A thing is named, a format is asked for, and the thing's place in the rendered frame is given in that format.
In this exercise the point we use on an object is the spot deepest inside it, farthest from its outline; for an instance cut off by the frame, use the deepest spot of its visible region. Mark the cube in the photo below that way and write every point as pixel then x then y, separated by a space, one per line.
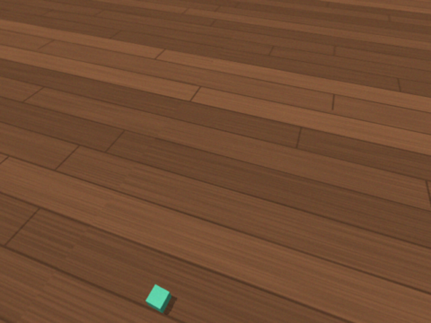
pixel 158 298

